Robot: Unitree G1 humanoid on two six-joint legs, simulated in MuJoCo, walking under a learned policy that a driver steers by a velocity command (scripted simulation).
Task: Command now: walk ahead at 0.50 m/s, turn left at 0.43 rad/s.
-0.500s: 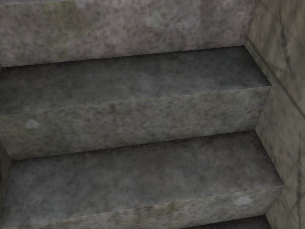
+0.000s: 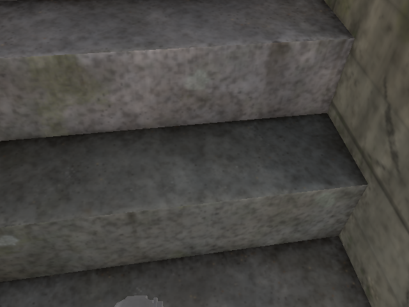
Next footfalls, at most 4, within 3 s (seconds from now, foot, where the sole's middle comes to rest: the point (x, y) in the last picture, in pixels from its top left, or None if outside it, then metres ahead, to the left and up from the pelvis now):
0.02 left None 0.16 0.10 -0.58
0.56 right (226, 296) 0.41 -0.05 -0.37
1.04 left None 0.37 0.22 -0.37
1.42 right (156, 178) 0.58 0.10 -0.16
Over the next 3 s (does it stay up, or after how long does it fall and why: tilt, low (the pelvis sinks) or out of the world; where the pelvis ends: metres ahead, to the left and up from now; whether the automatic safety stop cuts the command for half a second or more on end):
stays up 0.86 0.10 0.83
